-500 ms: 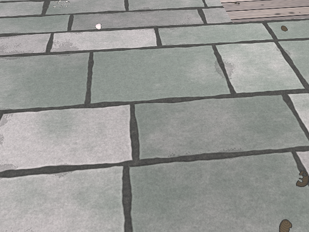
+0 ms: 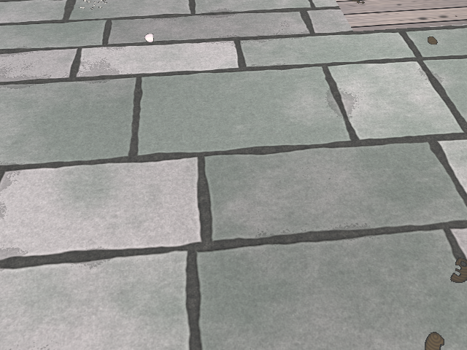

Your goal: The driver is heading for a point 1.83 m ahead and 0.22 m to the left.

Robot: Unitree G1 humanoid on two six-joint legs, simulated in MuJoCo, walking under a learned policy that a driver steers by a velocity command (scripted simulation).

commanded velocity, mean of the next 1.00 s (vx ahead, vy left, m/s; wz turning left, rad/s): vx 0.18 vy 0.00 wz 0.00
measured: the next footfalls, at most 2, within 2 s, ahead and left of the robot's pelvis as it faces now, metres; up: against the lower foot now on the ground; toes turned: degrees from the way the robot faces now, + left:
left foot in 1.14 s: +0.44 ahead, +0.05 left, +0.00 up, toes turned +4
right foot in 1.70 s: +0.76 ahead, -0.11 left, +0.00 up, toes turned -5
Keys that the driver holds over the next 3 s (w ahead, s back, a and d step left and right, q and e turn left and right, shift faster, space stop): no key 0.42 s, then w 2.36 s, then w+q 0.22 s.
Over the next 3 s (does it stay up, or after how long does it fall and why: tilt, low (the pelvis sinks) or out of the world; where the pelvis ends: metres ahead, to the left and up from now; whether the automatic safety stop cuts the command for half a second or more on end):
stays up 1.31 -0.04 0.00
